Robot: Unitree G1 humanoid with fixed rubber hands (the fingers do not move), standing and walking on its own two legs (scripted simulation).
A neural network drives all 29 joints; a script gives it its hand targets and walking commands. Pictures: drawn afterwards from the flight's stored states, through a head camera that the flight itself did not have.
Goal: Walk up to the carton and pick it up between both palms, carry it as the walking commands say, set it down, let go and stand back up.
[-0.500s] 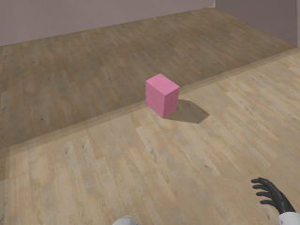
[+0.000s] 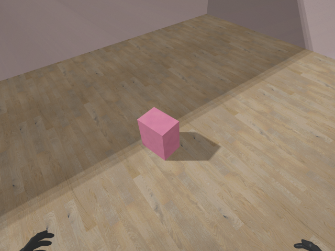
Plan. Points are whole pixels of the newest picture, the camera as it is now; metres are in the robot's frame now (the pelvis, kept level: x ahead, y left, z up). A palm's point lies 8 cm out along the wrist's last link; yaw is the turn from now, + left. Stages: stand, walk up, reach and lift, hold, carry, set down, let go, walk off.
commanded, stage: walk up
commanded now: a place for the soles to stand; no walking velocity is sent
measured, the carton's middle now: (159, 133) +1.01 +0.10 -0.62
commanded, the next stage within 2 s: none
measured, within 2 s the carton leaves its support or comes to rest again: neither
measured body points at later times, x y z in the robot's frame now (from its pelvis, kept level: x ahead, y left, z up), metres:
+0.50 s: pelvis +0.21 +0.03 +0.01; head +0.22 +0.04 +0.46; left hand +0.37 +0.34 -0.05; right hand +0.29 -0.31 -0.04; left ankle +0.22 +0.16 -0.72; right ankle +0.31 -0.11 -0.69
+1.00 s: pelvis +0.41 +0.05 -0.01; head +0.42 +0.06 +0.44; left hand +0.49 +0.40 -0.08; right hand +0.58 -0.27 -0.04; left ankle +0.49 +0.17 -0.72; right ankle +0.36 -0.10 -0.67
